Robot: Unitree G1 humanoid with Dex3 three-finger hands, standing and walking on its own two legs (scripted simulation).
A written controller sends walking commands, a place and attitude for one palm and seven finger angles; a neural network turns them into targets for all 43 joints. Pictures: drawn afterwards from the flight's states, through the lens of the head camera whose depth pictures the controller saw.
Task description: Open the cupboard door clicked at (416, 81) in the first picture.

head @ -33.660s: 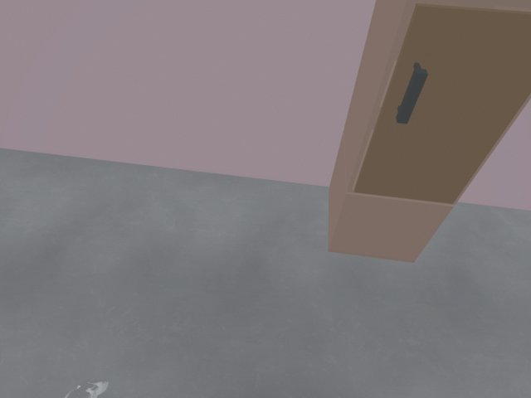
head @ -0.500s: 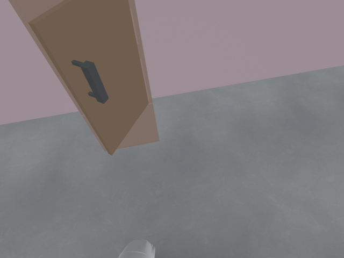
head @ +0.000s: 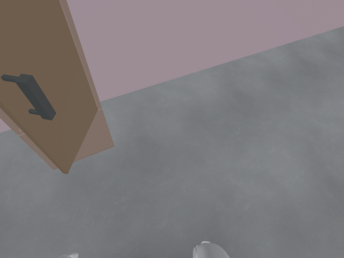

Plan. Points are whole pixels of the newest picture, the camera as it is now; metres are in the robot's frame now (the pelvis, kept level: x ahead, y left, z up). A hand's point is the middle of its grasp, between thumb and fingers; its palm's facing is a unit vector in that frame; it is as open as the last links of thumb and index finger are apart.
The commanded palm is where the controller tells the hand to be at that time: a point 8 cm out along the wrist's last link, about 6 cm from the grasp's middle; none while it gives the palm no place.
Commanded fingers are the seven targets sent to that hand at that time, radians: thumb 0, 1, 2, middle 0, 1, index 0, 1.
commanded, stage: walk to a spot facing it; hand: left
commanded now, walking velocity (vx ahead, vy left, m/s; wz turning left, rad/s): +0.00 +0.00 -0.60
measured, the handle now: (29, 97) +0.43 +0.40 +0.06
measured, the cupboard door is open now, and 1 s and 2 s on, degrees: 54 54 54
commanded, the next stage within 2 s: turn to face it in 1.80 s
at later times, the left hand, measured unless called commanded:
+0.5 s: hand (120, 240) +0.16 +0.15 -0.17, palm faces -0.26 -0.95 -0.18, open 7.4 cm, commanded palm none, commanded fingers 0.00 0.90 0.90 -0.20 -0.30 -0.20 -0.30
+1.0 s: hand (199, 160) +0.43 -0.06 -0.18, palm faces -0.62 -0.77 -0.16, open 7.4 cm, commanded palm none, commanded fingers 0.00 0.90 0.90 -0.20 -0.30 -0.20 -0.30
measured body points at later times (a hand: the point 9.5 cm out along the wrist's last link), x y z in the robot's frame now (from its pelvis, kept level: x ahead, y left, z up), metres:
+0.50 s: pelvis +0.06 -0.02 +0.00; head +0.09 -0.02 +0.45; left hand +0.18 +0.20 -0.16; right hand +0.06 -0.29 -0.13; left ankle +0.09 +0.09 -0.72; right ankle +0.01 -0.14 -0.74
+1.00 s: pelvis +0.21 -0.12 -0.03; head +0.26 -0.15 +0.42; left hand +0.46 -0.02 -0.17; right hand -0.03 -0.20 -0.16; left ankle +0.11 +0.09 -0.72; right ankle +0.25 -0.21 -0.75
